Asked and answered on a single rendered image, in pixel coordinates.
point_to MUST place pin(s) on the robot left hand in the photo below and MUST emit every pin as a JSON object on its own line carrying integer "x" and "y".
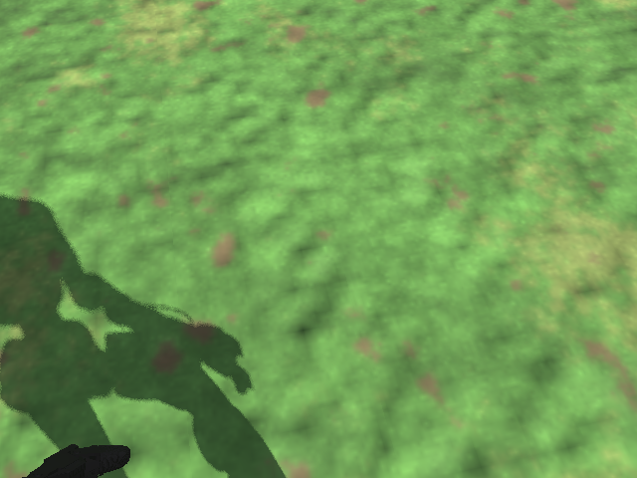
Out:
{"x": 87, "y": 462}

